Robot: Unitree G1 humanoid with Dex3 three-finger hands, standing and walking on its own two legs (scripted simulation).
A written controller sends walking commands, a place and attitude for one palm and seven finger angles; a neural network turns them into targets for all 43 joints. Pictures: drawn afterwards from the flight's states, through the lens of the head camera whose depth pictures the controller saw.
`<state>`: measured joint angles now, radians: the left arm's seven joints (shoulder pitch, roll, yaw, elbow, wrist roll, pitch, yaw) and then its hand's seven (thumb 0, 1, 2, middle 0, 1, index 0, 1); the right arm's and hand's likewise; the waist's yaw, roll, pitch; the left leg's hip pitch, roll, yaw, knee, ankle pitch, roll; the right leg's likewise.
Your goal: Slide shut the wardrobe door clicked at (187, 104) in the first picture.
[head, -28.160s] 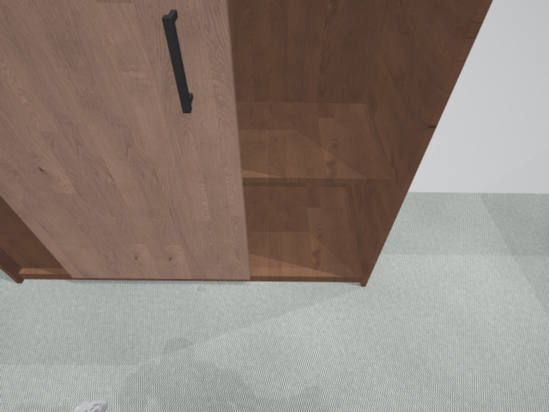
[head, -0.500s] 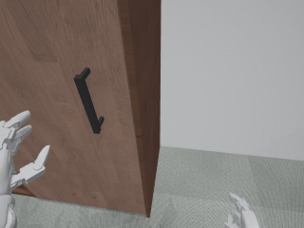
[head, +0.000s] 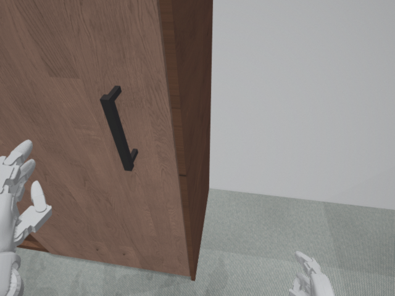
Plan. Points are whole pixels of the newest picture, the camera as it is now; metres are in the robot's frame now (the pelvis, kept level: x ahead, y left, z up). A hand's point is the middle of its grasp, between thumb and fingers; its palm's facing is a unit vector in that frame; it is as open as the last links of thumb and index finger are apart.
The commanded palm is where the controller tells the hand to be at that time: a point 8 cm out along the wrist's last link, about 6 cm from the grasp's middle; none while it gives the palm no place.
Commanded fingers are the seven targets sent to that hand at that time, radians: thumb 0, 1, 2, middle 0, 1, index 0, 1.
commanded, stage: step back with the hand held close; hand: left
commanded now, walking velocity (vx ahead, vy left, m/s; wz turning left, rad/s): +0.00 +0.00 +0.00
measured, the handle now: (122, 131) +0.37 +0.21 +0.17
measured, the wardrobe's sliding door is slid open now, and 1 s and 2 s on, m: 0.00 0.00 0.00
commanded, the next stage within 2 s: stop stepping back and stand still in 1.44 s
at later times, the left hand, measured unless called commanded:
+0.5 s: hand (39, 214) +0.18 +0.27 +0.16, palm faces +0.36 -0.79 -0.49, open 7.4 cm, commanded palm +0.11 +0.31 +0.17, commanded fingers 0.00 0.90 0.90 -0.20 -0.30 -0.20 -0.30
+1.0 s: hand out of the picture +0.10 +0.28 +0.16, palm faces +0.45 -0.78 -0.43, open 7.4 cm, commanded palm +0.04 +0.32 +0.17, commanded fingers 0.00 0.90 0.90 -0.20 -0.30 -0.20 -0.30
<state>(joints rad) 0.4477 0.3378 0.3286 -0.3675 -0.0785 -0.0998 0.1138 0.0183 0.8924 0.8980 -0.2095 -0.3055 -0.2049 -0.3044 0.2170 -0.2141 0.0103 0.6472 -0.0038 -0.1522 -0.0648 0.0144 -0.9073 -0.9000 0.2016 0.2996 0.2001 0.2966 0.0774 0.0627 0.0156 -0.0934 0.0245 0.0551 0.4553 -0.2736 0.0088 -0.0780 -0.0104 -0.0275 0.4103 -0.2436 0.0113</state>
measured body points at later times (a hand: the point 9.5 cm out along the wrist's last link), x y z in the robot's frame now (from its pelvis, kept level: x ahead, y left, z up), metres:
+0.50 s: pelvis -0.04 +0.02 -0.01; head -0.02 +0.03 +0.44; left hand +0.15 +0.31 +0.18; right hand +0.11 -0.23 -0.09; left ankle -0.01 +0.11 -0.74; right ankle -0.01 -0.13 -0.74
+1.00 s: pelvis -0.11 +0.02 -0.02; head -0.08 +0.04 +0.43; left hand +0.07 +0.32 +0.19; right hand +0.05 -0.21 -0.10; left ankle -0.01 +0.11 -0.74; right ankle -0.07 -0.12 -0.74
